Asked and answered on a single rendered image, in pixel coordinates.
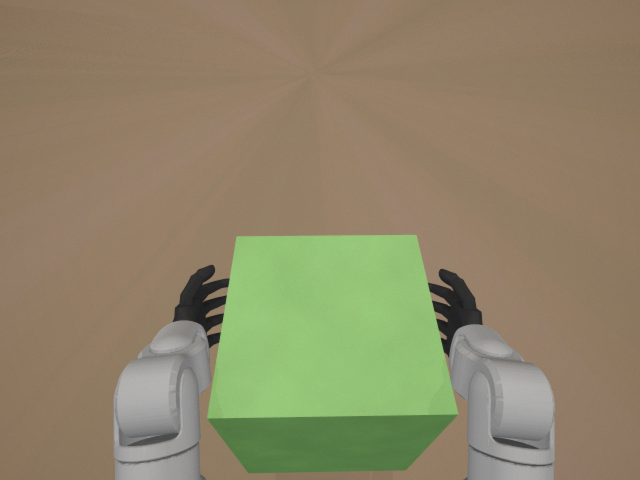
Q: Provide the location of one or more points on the right robot hand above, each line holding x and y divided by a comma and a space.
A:
462, 310

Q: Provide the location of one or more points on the robot left forearm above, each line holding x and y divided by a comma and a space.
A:
156, 406

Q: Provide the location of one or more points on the left robot hand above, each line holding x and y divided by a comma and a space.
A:
192, 307

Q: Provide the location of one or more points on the robot right forearm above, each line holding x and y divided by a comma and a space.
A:
511, 408

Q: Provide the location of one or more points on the carton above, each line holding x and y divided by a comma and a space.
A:
330, 357

